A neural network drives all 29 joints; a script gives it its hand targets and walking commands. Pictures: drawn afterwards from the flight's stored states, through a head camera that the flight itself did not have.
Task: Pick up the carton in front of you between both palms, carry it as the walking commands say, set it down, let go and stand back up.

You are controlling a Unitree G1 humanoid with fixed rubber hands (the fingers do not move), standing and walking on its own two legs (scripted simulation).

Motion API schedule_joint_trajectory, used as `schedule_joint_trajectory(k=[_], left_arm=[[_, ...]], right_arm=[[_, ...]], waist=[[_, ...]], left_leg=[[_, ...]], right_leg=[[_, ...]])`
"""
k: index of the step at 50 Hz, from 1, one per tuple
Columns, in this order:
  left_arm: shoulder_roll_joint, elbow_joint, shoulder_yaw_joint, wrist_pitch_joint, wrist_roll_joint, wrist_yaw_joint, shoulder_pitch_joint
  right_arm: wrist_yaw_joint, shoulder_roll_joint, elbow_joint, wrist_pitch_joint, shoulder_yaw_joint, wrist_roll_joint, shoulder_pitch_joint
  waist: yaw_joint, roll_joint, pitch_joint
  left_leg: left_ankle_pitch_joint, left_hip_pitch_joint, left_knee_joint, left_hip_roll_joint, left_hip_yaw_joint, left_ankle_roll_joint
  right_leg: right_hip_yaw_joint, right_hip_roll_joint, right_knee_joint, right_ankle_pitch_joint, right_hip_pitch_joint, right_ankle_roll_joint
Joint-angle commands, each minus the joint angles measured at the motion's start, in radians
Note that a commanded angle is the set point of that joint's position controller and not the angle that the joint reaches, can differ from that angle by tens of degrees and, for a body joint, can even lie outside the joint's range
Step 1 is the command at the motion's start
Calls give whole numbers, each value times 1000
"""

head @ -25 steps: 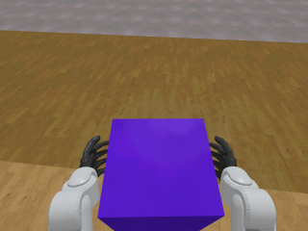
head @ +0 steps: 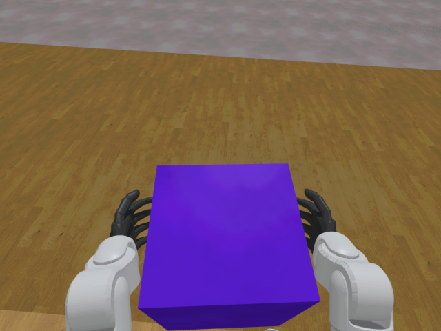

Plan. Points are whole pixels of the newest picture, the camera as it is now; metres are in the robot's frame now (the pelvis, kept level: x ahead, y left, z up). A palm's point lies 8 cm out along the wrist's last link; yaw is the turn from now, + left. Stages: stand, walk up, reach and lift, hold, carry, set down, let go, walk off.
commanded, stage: carry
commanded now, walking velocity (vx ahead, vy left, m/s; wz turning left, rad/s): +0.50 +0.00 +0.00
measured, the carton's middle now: (223, 253) +0.26 +0.00 +0.03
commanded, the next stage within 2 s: none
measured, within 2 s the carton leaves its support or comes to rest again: neither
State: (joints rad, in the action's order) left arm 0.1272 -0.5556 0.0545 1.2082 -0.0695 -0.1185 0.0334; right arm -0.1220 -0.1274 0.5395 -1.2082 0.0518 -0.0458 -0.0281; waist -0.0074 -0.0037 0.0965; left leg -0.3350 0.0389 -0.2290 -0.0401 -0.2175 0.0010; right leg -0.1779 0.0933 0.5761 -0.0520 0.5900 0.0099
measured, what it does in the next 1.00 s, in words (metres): walks ahead: right foot, then left foot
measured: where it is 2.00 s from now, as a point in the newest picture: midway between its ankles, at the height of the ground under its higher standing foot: (209, 160)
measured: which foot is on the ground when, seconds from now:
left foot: down 0.00-0.10, up 0.12-0.58, down 0.60-1.00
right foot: up 0.00-0.06, down 0.08-0.62, up 0.64-1.00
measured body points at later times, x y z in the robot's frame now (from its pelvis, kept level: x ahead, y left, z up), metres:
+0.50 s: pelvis +0.32 -0.02 +0.00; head +0.34 -0.03 +0.44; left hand +0.65 +0.14 +0.11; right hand +0.66 -0.17 +0.10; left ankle +0.47 +0.10 -0.71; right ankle +0.21 -0.10 -0.74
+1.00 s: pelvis +0.68 +0.01 -0.04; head +0.76 +0.03 +0.41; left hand +1.05 +0.17 +0.06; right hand +1.04 -0.14 +0.06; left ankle +0.53 +0.06 -0.75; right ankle +0.83 -0.07 -0.75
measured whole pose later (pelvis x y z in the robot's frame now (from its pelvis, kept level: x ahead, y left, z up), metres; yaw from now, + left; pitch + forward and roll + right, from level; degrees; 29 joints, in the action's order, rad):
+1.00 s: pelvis +0.68 +0.01 -0.04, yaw +2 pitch +6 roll +0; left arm 0.11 -0.25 0.25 1.09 -0.05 -0.14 0.50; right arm -0.15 -0.12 0.21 -1.08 0.24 -0.01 -0.51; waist -0.05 -0.02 -0.06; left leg -0.41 -0.11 -0.49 0.05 -0.13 -0.10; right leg -0.12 -0.01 0.51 0.07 0.61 0.06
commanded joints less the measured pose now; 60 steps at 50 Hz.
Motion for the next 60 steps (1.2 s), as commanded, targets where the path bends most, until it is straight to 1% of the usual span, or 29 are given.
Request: schedule_joint_trajectory(k=[1, 3, 4, 5, 6, 7, 9, 10, 12, 18, 25, 27, 29, 30, 31, 32, 35, 37, 41, 47, 50, 51, 52, 53, 54, 55, 56, 57, 60], left_arm=[[790, -27, -683, 22, 328, 164, 387], [778, -8, -665, 26, 329, 166, 382], [772, 0, -653, 28, 328, 168, 387], [751, 13, -639, 25, 322, 170, 410], [772, 36, -642, 20, 335, 173, 404], [796, 20, -648, 15, 349, 178, 437], [861, 25, -671, -8, 364, 184, 509], [876, 34, -678, -20, 369, 185, 546], [868, 62, -680, -41, 370, 185, 580], [726, 181, -627, -78, 343, 157, 715], [616, 348, -510, -78, 304, 73, 896], [618, 396, -480, -76, 294, 54, 959], [633, 432, -464, -76, 288, 40, 1029], [640, 444, -451, -77, 284, 32, 1061], [666, 457, -440, -71, 281, 25, 1056], [663, 464, -424, -71, 278, 19, 1110], [796, 465, -436, -88, 292, 27, 1189], [858, 460, -455, -103, 291, 40, 1190], [894, 424, -488, -124, 269, 53, 1104], [810, 305, -538, -121, 270, 61, 1052], [745, 305, -532, -100, 265, 69, 1004], [727, 319, -521, -94, 261, 71, 980], [711, 331, -505, -87, 253, 74, 963], [685, 353, -475, -77, 248, 78, 943], [657, 390, -467, -71, 235, 74, 962], [697, 415, -484, -65, 270, 78, 933], [750, 404, -496, -65, 302, 87, 961], [798, 379, -523, -68, 337, 99, 1026], [911, 348, -591, -97, 415, 125, 1167]], right_arm=[[179, -755, 50, -15, -642, 302, -388], [174, -746, 55, -24, -646, 302, -415], [171, -735, 56, -27, -647, 304, -435], [169, -737, 72, -33, -661, 310, -464], [171, -742, 74, -34, -667, 315, -484], [171, -781, 53, -24, -683, 321, -514], [174, -845, 31, 0, -691, 322, -559], [173, -864, 11, 13, -692, 320, -574], [162, -869, -34, 38, -687, 301, -588], [113, -755, -160, 80, -629, 254, -724], [49, -626, -295, 72, -505, 247, -926], [37, -602, -341, 70, -454, 240, -975], [28, -587, -396, 73, -409, 232, -997], [27, -585, -406, 74, -394, 233, -1006], [20, -561, -444, 77, -364, 224, -1027], [21, -602, -446, 80, -368, 242, -1076], [55, -769, -392, 101, -436, 324, -1217], [78, -852, -361, 115, -476, 358, -1272], [100, -884, -319, 127, -510, 356, -1202], [107, -809, -248, 124, -560, 351, -1094], [104, -761, -271, 111, -571, 338, -1049], [102, -753, -279, 103, -572, 332, -1047], [100, -743, -291, 96, -567, 325, -1053], [96, -731, -312, 87, -554, 313, -1063], [92, -745, -335, 74, -543, 314, -1032], [82, -718, -322, 69, -521, 288, -1018], [75, -741, -318, 66, -510, 275, -1049], [72, -772, -319, 71, -502, 267, -1077], [73, -827, -343, 99, -480, 231, -1082]], waist=[[-6, 171, 53], [21, 136, 139], [37, 74, 206], [44, -170, 306], [59, -329, 300], [39, -253, 285], [27, -78, 269], [21, -54, 263], [23, -82, 271], [42, -109, 184], [69, -125, 122], [42, -129, 143], [-53, -51, 258], [-75, 61, 336], [-40, 331, 389], [-54, 315, 390], [-46, 93, 348], [-38, 107, 380], [-54, 117, 402], [-92, 112, 319], [-34, 144, 331], [19, 119, 371], [75, 61, 384], [79, -65, 409], [68, -304, 527], [94, -259, 558], [100, -188, 479], [85, -76, 413], [58, -15, 363]], left_leg=[[616, 44, -28, -201, 40, -91], [738, -15, -280, -151, -37, -47], [596, -144, -487, -115, -36, -28], [323, -421, -808, -26, 1, 18], [-132, -643, -1011, 83, 81, 26], [-144, -698, -1132, 15, 190, -11], [-40, -688, -1083, -60, 223, -49], [12, -654, -1010, -85, 234, -50], [61, -622, -922, -71, 196, -43], [181, -725, -597, -57, 120, -21], [361, -631, -324, -6, 62, -66], [330, -523, -286, 19, 48, -90], [279, -189, -225, 62, 7, -85], [257, 11, -279, -87, 180, -68], [293, 192, -184, -318, 673, -195], [315, 247, -137, -333, 746, -257], [590, 148, -196, -261, 499, -209], [662, 128, -194, -234, 414, -179], [857, 222, -233, -200, 323, -186], [913, 198, -268, -64, 168, -150], [938, 103, -386, -78, 130, -117], [906, 54, -527, -73, 87, -94], [728, -74, -690, -49, 72, -77], [251, -292, -843, 2, 89, -73], [-244, -628, -1158, 132, 187, -27], [-239, -751, -1288, 105, 246, -51], [-180, -805, -1248, 64, 262, -66], [-122, -792, -1161, 48, 260, -63], [-40, -709, -982, 13, 237, -48]], right_leg=[[-55, -40, -72, 36, -97, 25], [-122, -118, -107, -41, -367, 30], [-52, -68, -100, -119, -565, 31], [402, 221, -175, -289, -794, 153], [709, 326, -348, -235, -852, 240], [617, 325, -326, -110, -826, 233], [429, 271, -282, 67, -693, 182], [358, 245, -302, 40, -632, 151], [263, 211, -326, -10, -593, 129], [147, 165, -342, 56, -615, 171], [72, 124, -259, 213, -667, 135], [51, 126, -169, 369, -677, 112], [-28, 64, 165, 396, -598, 55], [3, 41, 395, 111, -422, 41], [45, -129, 645, -388, -99, 2], [154, -142, 787, -469, 39, 20], [200, -48, 709, -348, 112, 47], [184, -40, 615, -299, 79, 39], [134, -55, 468, -246, 183, 28], [0, -147, -26, 99, 63, 32], [-7, -165, -171, 257, -230, 69], [-7, -156, -213, 297, -390, 78], [37, -87, -195, 337, -551, 72], [186, 52, -18, 656, -747, 55], [603, 277, 11, 695, -1045, 283], [715, 319, -77, 305, -1053, 353], [663, 246, -125, 182, -961, 317], [586, 209, -143, 210, -851, 273], [476, 173, -194, 237, -680, 216]])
